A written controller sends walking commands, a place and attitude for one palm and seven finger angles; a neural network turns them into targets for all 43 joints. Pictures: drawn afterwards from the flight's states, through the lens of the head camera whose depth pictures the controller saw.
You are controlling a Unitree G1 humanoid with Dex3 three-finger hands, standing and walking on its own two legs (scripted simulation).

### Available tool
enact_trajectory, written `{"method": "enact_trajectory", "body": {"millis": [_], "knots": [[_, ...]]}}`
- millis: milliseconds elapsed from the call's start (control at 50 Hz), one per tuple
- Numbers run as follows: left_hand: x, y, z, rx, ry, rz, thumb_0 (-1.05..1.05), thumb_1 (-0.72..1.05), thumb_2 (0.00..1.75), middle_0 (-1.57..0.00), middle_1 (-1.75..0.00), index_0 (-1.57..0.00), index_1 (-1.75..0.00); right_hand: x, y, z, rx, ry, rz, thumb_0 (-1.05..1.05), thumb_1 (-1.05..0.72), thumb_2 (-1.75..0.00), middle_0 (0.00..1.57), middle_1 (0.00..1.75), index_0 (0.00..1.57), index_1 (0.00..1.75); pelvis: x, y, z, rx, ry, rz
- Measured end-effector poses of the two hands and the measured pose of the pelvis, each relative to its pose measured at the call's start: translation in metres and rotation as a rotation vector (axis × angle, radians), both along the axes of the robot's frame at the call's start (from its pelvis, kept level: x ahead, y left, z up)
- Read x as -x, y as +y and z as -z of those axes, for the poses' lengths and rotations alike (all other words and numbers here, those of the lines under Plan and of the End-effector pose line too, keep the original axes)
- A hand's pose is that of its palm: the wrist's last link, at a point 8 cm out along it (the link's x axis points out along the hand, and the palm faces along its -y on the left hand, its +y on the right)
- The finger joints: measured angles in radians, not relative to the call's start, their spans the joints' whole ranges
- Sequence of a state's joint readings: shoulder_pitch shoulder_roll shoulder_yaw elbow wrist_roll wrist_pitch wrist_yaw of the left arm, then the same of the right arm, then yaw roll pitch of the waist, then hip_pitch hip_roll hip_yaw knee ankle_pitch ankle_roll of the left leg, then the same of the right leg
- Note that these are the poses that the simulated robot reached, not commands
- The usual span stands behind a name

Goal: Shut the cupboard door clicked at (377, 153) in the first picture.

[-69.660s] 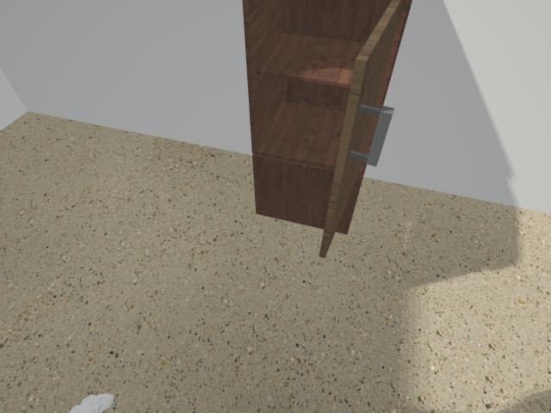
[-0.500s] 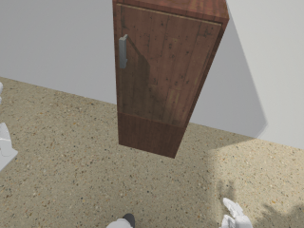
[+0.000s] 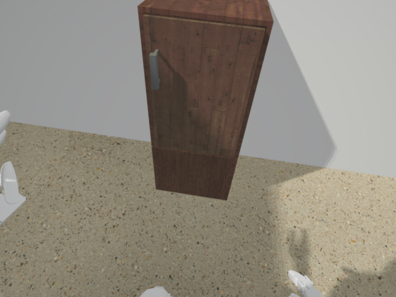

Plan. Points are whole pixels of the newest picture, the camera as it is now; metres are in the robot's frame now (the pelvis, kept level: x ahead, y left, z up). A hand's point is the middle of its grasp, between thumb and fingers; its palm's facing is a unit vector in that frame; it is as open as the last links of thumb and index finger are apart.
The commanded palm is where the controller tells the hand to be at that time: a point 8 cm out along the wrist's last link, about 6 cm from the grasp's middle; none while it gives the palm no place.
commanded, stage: stop stepping back and stand still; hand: left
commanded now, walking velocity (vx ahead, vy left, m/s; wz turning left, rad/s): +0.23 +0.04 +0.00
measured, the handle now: (156, 69) +0.85 +0.21 +0.06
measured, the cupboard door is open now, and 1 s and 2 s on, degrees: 0 0 0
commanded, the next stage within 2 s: let the arm hang, fingers relaxed in 1.46 s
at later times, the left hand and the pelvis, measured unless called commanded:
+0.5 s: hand (17, 187) +0.22 +0.30 +0.17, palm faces +0.42 -0.76 -0.49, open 7.4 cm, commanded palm +0.16 +0.34 +0.18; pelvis +0.03 +0.03 +0.00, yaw +2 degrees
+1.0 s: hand out of the picture +0.20 +0.33 +0.17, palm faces +0.45 -0.78 -0.44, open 7.4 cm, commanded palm +0.14 +0.36 +0.18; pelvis +0.01 +0.06 +0.01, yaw +2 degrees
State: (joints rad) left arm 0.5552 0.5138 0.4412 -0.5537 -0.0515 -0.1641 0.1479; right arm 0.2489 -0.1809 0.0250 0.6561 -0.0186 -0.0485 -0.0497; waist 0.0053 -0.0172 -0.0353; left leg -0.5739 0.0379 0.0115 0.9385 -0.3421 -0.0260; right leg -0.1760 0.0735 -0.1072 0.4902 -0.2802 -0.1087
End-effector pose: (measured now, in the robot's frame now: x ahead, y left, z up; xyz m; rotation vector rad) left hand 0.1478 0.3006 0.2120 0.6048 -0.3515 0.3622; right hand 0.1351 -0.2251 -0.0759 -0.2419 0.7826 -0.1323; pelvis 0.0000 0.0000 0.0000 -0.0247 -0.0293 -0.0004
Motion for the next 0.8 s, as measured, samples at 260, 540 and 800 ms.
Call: {"method": "enact_trajectory", "body": {"millis": [260, 540, 800], "knots": [[-0.014, 0.033, 0.029, 0.140, -0.023, -0.081, 0.01, 0.89, 0.90, -0.21, -0.30, -0.21, -0.31, 0.006, -0.007, 0.006, 0.116, 0.031, 0.061, 0.01, -0.90, -0.90, 0.20, 0.30, 0.20, 0.30, -0.015, 0.033, 0.007, -0.027, 0.001, -0.040], [-0.029, 0.033, 0.023, 0.052, 0.109, -0.061, 0.01, 0.89, 0.90, -0.21, -0.30, -0.21, -0.31, -0.048, 0.051, 0.007, -0.071, -0.027, -0.028, 0.01, -0.90, -0.90, 0.21, 0.30, 0.20, 0.30, -0.032, 0.034, 0.000, -0.016, 0.039, -0.037], [-0.027, 0.055, 0.030, 0.131, 0.087, -0.091, 0.01, 0.89, 0.90, -0.21, -0.30, -0.21, -0.31, -0.057, 0.047, -0.016, 0.007, -0.084, -0.013, 0.01, -0.90, -0.90, 0.21, 0.30, 0.20, 0.30, -0.026, 0.051, -0.005, -0.012, 0.028, -0.034]]}}
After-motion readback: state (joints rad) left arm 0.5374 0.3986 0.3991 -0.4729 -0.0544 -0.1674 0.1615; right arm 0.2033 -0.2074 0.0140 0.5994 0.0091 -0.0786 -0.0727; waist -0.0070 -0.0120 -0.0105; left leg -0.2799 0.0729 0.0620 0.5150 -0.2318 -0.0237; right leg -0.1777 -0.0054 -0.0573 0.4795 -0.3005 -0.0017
